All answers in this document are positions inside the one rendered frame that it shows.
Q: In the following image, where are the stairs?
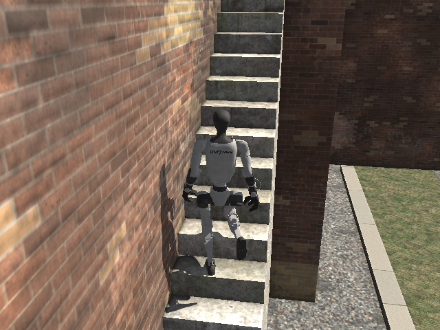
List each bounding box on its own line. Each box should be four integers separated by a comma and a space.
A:
163, 0, 285, 330

